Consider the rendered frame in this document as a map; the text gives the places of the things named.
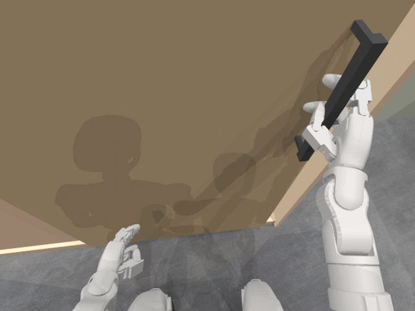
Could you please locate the handle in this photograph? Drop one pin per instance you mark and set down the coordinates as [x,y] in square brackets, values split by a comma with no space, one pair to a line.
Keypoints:
[370,48]

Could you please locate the wardrobe door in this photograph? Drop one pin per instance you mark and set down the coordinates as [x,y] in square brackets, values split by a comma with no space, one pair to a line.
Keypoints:
[177,115]
[19,229]

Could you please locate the right robot forearm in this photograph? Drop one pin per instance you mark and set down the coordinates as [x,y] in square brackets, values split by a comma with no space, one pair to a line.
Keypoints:
[349,243]

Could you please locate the right robot thigh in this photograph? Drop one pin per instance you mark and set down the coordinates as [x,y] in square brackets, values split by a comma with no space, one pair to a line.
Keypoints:
[258,296]

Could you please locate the left robot forearm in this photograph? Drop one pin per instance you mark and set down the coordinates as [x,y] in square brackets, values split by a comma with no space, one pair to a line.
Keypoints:
[100,294]

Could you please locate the robot thigh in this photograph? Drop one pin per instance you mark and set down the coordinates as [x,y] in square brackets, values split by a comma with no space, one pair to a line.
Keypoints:
[154,300]
[258,296]

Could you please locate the right robot hand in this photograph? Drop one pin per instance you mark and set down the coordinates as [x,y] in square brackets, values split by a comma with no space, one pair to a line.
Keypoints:
[352,132]

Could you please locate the left robot hand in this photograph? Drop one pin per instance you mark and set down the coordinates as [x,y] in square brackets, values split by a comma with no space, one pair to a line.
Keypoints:
[118,259]

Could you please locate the left robot thigh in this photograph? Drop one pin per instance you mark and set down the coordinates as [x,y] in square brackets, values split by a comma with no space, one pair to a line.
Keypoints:
[154,300]

